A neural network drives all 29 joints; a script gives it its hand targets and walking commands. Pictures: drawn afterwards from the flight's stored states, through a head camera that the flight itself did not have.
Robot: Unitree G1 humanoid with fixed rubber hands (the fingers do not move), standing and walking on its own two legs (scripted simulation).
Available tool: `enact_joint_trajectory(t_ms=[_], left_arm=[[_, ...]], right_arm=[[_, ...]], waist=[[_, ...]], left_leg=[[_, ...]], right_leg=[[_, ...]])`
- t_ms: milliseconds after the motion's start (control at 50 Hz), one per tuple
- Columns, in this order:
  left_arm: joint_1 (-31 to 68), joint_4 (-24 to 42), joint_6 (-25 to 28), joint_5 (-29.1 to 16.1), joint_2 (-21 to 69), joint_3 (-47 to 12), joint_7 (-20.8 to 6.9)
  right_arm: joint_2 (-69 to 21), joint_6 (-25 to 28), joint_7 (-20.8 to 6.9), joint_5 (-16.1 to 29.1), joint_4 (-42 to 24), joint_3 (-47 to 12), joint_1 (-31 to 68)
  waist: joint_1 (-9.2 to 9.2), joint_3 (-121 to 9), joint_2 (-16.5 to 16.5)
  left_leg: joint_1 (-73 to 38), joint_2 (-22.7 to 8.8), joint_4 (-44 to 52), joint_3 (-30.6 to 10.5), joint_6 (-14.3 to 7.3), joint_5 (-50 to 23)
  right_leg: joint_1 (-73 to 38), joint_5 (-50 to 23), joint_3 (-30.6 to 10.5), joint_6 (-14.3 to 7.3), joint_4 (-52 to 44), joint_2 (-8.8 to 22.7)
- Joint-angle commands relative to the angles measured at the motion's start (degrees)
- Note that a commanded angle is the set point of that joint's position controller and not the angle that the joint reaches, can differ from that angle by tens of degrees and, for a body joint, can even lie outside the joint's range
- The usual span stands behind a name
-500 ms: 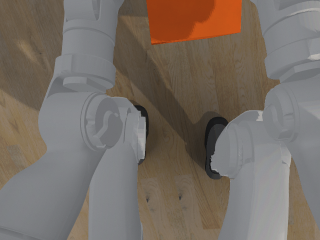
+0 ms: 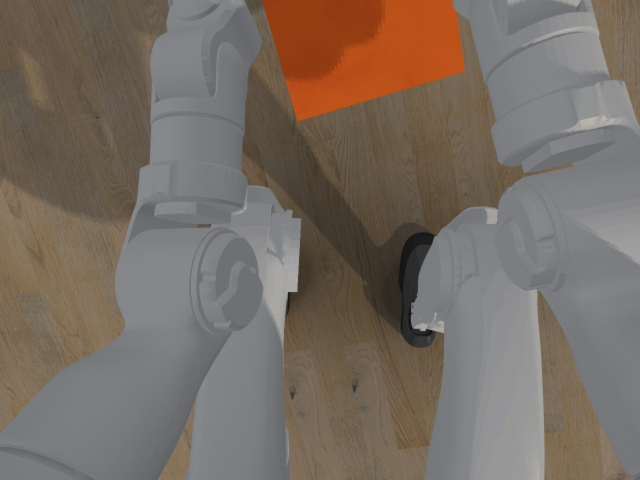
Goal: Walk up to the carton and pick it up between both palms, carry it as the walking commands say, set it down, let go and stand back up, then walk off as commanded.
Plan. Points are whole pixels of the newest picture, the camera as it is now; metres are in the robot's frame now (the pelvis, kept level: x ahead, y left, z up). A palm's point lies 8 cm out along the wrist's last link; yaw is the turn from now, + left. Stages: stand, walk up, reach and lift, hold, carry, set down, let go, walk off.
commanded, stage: reach and lift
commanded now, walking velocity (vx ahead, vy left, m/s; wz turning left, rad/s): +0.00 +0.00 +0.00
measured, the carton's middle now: out of the picture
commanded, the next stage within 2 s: none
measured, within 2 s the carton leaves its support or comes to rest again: neither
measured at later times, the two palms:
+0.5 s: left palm out of the picture +0.51 +0.18 -0.04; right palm out of the picture +0.56 -0.03 -0.04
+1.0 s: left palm out of the picture +0.49 +0.18 +0.04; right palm out of the picture +0.54 -0.04 +0.03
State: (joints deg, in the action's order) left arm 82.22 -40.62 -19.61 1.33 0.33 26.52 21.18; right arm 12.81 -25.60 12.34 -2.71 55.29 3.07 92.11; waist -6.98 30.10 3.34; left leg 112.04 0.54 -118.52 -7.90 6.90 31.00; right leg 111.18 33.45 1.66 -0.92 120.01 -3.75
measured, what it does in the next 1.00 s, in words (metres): rises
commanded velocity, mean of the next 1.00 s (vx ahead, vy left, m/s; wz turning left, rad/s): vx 0.00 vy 0.00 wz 0.00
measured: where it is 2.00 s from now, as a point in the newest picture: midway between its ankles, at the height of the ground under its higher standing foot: (346, 297)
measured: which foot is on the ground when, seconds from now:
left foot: down 0.00-1.00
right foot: down 0.00-1.00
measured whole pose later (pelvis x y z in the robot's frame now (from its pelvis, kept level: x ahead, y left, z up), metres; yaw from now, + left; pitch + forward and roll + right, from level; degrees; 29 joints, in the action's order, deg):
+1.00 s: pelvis -0.03 +0.00 +0.08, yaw +1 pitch +15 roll -2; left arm 78.4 -39.0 -26.3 3.6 2.7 23.9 27.7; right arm 9.3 -29.1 12.6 -5.4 52.6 7.3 85.1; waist -6.4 30.1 3.3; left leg 91.6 1.2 -103.2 -7.9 5.7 26.6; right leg 89.7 29.5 1.2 0.2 104.2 -3.8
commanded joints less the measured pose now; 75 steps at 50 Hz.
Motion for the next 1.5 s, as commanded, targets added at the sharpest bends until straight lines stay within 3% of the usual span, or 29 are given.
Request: enact_joint_trajectory(t_ms=[0, 40, 60, 100, 160, 220, 280, 300, 380, 400, 440, 480, 700, 780, 820, 960, 980, 1000, 1020, 1040, 1080, 1180, 1240, 1300, 1320, 1340, 1420, 1440, 1480], left_arm=[[44.67, 5.44, -2.28, -7.83, 59.13, -32.35, -27.90], [46.73, 6.81, -2.10, -7.98, 59.71, -33.04, -27.71], [47.96, 12.43, -2.40, -9.99, 60.04, -35.40, -27.67], [50.32, 10.11, -2.49, -8.84, 57.32, -34.46, -27.51], [49.84, 9.49, -3.10, -10.11, 61.18, -36.06, -27.65], [52.33, 14.62, -3.37, -10.72, 59.43, -37.05, -26.95], [54.23, 10.74, -4.29, -9.59, 59.59, -34.93, -27.43], [52.07, 8.54, -4.29, -8.46, 59.76, -33.59, -27.57], [50.38, 8.20, -5.20, -9.11, 64.43, -34.55, -28.00], [52.15, 13.30, -5.28, -10.20, 64.01, -36.23, -27.74], [54.21, 14.15, -5.33, -9.28, 61.76, -34.59, -27.55], [51.11, 9.74, -5.94, -8.79, 64.20, -34.69, -28.01], [47.04, 8.03, -6.95, -9.29, 66.73, -35.21, -28.18], [47.19, 7.22, -6.36, -7.48, 65.06, -33.68, -28.21], [45.80, 8.31, -6.87, -9.07, 67.43, -35.47, -28.52], [46.48, 11.39, -6.74, -9.95, 64.89, -37.04, -27.78], [47.54, 9.83, -6.78, -10.41, 66.27, -36.76, -27.79], [48.25, 8.22, -6.94, -8.99, 63.82, -33.96, -27.91], [43.73, 2.19, -7.60, -8.48, 68.45, -33.95, -28.01], [44.44, 5.93, -7.09, -9.12, 68.40, -34.90, -28.29], [43.23, 5.28, -6.88, -8.08, 66.87, -33.37, -28.19], [41.83, 5.19, -7.26, -8.19, 70.03, -34.24, -28.39], [39.76, 8.12, -7.26, -9.22, 69.10, -35.18, -28.20], [41.04, 9.03, -7.16, -9.44, 68.01, -35.58, -27.65], [43.54, 6.48, -7.06, -8.25, 66.69, -34.50, -27.70], [39.26, 4.97, -7.18, -7.42, 67.62, -33.91, -28.12], [38.81, 8.14, -7.20, -9.21, 71.22, -36.98, -27.89], [36.59, 6.70, -7.34, -8.29, 70.26, -36.75, -27.87], [38.55, 5.94, -6.79, -7.23, 69.09, -35.32, -27.62]], right_arm=[[-73.11, 6.54, -17.16, 8.12, -23.38, -11.31, 40.41], [-74.49, 6.02, -17.59, 7.57, -19.07, -9.59, 36.84], [-74.46, 5.71, -17.23, 8.23, -26.28, -12.20, 40.02], [-75.47, 4.85, -17.13, 7.08, -19.42, -9.25, 35.80], [-75.00, 4.92, -17.45, 8.90, -22.26, -10.92, 39.91], [-77.82, 3.85, -17.45, 10.59, -22.91, -12.69, 38.93], [-76.78, 3.23, -17.51, 7.82, -17.17, -8.15, 36.62], [-77.66, 3.43, -17.80, 8.10, -18.67, -8.73, 38.94], [-78.21, 2.87, -18.11, 6.69, -17.90, -7.36, 34.90], [-79.22, 2.84, -18.14, 8.52, -22.62, -9.54, 38.31], [-80.48, 2.09, -18.03, 8.27, -19.40, -8.35, 37.56], [-79.39, 2.59, -17.81, 7.99, -20.44, -8.68, 37.61], [-80.42, 2.72, -17.71, 9.33, -22.92, -9.74, 37.87], [-82.30, 2.67, -18.01, 8.73, -19.75, -8.53, 35.56], [-82.33, 2.25, -17.64, 8.16, -21.48, -9.01, 33.69], [-82.12, 2.55, -16.95, 11.70, -28.02, -12.99, 39.20], [-81.38, 2.43, -17.05, 10.92, -25.21, -11.25, 38.68], [-82.38, 1.77, -17.21, 9.78, -23.03, -10.68, 38.39], [-80.62, 2.53, -17.21, 9.03, -22.33, -8.70, 38.67], [-81.78, 2.76, -17.23, 9.94, -25.17, -10.59, 38.84], [-83.52, 2.10, -17.57, 8.60, -19.62, -8.74, 33.83], [-82.10, 2.51, -18.36, 7.50, -22.29, -8.23, 33.88], [-81.17, 3.00, -17.57, 9.79, -30.78, -12.07, 38.46], [-81.95, 2.49, -17.34, 10.31, -27.99, -12.50, 37.49], [-82.02, 1.99, -17.60, 8.69, -21.43, -10.03, 34.91], [-82.51, 2.43, -17.66, 9.08, -25.02, -12.07, 36.44], [-81.71, 3.06, -17.57, 8.58, -27.03, -11.10, 34.07], [-82.95, 2.86, -17.63, 9.49, -26.03, -12.47, 32.93], [-82.40, 2.66, -17.85, 6.97, -19.57, -8.36, 29.68]], waist=[[1.98, -135.28, -8.73], [2.73, -135.07, -7.53], [3.13, -145.62, -8.45], [4.52, -139.68, -9.14], [3.45, -141.20, -5.81], [1.95, -147.85, -7.79], [3.89, -136.20, -7.13], [2.39, -135.28, -7.95], [5.51, -140.17, -6.65], [4.88, -146.12, -6.75], [3.46, -143.01, -6.01], [3.24, -141.36, -6.61], [5.00, -142.41, -7.09], [3.44, -138.23, -5.60], [6.01, -142.65, -6.40], [2.41, -145.69, -5.69], [4.34, -141.87, -6.69], [2.94, -139.25, -8.62], [4.31, -133.93, -6.97], [3.22, -138.88, -7.24], [4.30, -135.74, -7.69], [5.00, -139.26, -5.64], [3.61, -144.40, -8.16], [3.55, -143.91, -8.39], [4.21, -134.17, -6.94], [1.81, -136.45, -7.55], [6.12, -140.33, -6.99], [3.63, -139.19, -6.95], [5.69, -132.39, -6.04]], left_leg=[[-39.37, 9.44, 11.87, 16.05, -4.15, -20.72], [-40.45, 9.57, 12.40, 16.14, -3.80, -21.21], [-44.41, 10.17, 11.80, 15.82, -4.03, -24.15], [-40.46, 9.65, 13.19, 16.10, -3.89, -19.79], [-43.53, 9.65, 14.34, 16.36, -3.85, -19.10], [-47.79, 9.78, 14.11, 16.60, -4.03, -21.93], [-43.18, 9.52, 16.87, 16.16, -3.84, -13.77], [-41.84, 9.73, 17.23, 15.87, -4.38, -13.01], [-47.14, 10.13, 18.76, 16.13, -3.58, -15.81], [-51.26, 10.38, 19.35, 15.34, -3.77, -17.28], [-49.42, 10.28, 19.65, 15.85, -4.09, -14.75], [-47.18, 10.42, 20.00, 16.05, -4.00, -14.99], [-53.00, 10.41, 24.24, 13.70, -4.48, -15.07], [-51.77, 10.23, 25.77, 14.46, -4.68, -13.61], [-54.34, 10.26, 26.84, 13.91, -4.38, -14.73], [-58.30, 10.56, 28.60, 13.71, -5.15, -15.95], [-59.42, 10.34, 29.81, 12.82, -5.12, -13.83], [-56.83, 10.05, 30.82, 13.03, -5.43, -9.46], [-56.50, 10.12, 31.65, 12.58, -5.31, -8.46], [-57.83, 10.40, 31.13, 13.26, -5.40, -10.38], [-58.32, 10.05, 33.57, 12.67, -5.32, -9.79], [-62.59, 10.23, 35.00, 12.26, -4.50, -11.30], [-65.66, 10.50, 35.43, 11.92, -5.11, -14.94], [-67.15, 10.45, 36.80, 11.45, -5.20, -12.79], [-63.12, 9.92, 37.85, 11.54, -5.25, -8.49], [-64.06, 9.90, 38.09, 12.05, -5.49, -9.62], [-69.55, 10.10, 39.74, 10.45, -4.84, -12.77], [-69.93, 9.88, 40.41, 10.86, -4.89, -13.28], [-67.29, 9.55, 41.12, 10.63, -4.79, -10.28]], right_leg=[[-54.21, -26.02, -0.82, 2.04, -16.53, -7.71], [-52.89, -25.70, -0.71, 1.82, -16.78, -7.65], [-58.68, -28.98, -0.64, 1.74, -16.29, -7.96], [-57.97, -26.29, -0.83, 2.29, -17.94, -7.70], [-56.39, -23.62, -1.13, 1.74, -18.05, -7.42], [-61.42, -25.91, -1.58, 1.98, -18.73, -7.76], [-57.61, -19.24, -1.23, 1.62, -21.01, -7.21], [-56.60, -18.24, -1.40, 1.81, -20.90, -7.20], [-56.98, -19.96, 0.40, 1.40, -22.10, -7.80], [-60.22, -21.75, 0.20, 1.67, -21.72, -7.96], [-59.57, -19.28, -1.03, 1.58, -22.78, -7.75], [-61.31, -19.74, -1.40, 1.57, -23.96, -7.65], [-65.06, -20.43, -1.16, 1.84, -27.53, -7.46], [-64.42, -19.26, -2.25, 1.70, -29.39, -7.22], [-68.71, -20.95, -1.96, 1.89, -30.43, -7.41], [-72.76, -20.82, -3.61, 2.00, -32.31, -7.50], [-70.82, -17.86, -3.28, 2.05, -33.58, -7.21], [-71.46, -14.06, -3.45, 2.45, -34.81, -6.78], [-68.34, -12.62, -3.19, 1.71, -34.93, -6.58], [-72.69, -14.28, -3.76, 1.90, -35.84, -6.56], [-70.88, -14.66, -2.68, 2.31, -36.66, -6.82], [-73.63, -16.18, -2.70, 1.31, -38.22, -6.56], [-78.13, -19.16, -2.58, 2.18, -38.31, -6.81], [-80.31, -17.03, -3.79, 2.31, -40.33, -6.61], [-75.16, -12.90, -4.12, 1.84, -41.40, -6.14], [-76.93, -13.38, -4.74, 1.89, -42.24, -6.03], [-79.12, -16.97, -3.10, 1.60, -43.31, -6.68], [-79.45, -17.13, -3.44, 1.99, -43.62, -6.54], [-76.39, -14.40, -3.95, 1.62, -44.74, -6.27]])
